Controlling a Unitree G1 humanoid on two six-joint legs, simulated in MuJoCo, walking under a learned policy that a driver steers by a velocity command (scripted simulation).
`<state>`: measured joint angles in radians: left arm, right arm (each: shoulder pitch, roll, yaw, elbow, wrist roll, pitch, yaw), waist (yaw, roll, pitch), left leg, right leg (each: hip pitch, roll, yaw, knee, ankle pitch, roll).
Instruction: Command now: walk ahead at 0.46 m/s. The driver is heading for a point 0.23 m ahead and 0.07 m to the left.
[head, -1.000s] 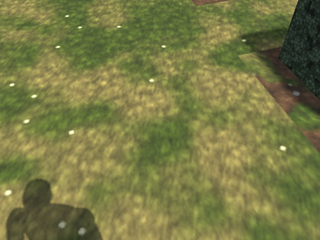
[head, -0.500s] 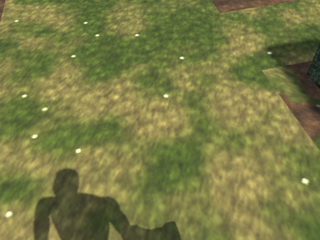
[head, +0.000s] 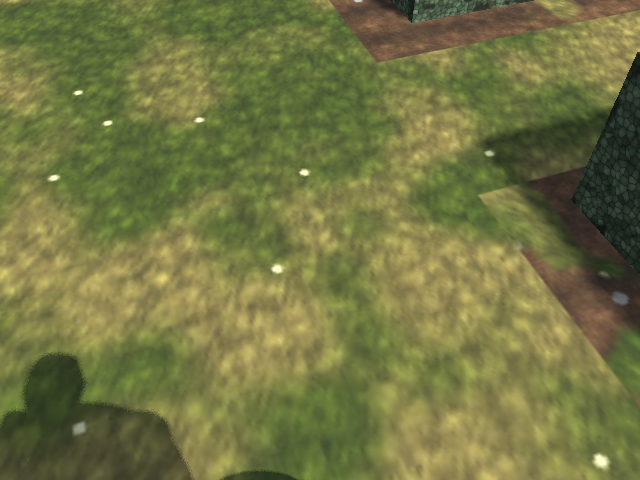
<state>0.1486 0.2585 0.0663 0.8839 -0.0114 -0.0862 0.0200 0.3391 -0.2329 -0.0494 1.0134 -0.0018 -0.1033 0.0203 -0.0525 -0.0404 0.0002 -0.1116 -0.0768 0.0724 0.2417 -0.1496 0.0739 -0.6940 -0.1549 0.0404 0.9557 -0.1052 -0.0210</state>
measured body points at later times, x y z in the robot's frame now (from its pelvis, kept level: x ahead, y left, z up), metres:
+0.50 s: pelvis +0.18 -0.06 -0.01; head +0.20 -0.06 +0.44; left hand +0.29 +0.19 -0.15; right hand +0.25 -0.32 -0.16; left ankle +0.19 +0.09 -0.74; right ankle +0.27 -0.15 -0.75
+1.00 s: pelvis +0.24 -0.04 -0.01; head +0.25 -0.04 +0.44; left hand +0.30 +0.21 -0.16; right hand +0.26 -0.28 -0.17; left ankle +0.20 +0.09 -0.75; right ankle +0.27 -0.15 -0.75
